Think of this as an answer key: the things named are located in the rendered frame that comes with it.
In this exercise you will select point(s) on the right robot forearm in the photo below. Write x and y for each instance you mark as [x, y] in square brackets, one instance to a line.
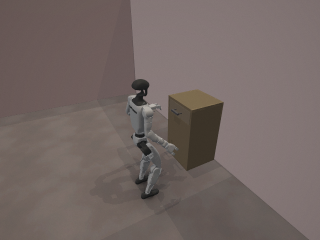
[155, 138]

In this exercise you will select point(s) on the handle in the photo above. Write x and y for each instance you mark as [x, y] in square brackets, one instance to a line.
[173, 110]

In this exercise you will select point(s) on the left robot hand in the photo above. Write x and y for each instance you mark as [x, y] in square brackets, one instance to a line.
[154, 106]

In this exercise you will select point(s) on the drawer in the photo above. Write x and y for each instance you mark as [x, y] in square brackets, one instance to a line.
[185, 116]

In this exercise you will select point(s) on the cabinet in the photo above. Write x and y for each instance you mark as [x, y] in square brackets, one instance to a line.
[197, 141]

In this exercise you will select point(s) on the right robot hand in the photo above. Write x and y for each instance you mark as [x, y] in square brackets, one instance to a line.
[171, 148]

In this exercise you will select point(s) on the right robot upper arm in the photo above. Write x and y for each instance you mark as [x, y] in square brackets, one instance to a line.
[147, 114]

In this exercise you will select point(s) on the robot right shin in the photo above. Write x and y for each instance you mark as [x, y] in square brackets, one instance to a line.
[152, 179]

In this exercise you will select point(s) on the left robot upper arm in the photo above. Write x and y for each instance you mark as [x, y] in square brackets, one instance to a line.
[128, 104]

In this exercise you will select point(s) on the humanoid robot torso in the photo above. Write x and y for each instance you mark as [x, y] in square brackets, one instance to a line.
[137, 122]

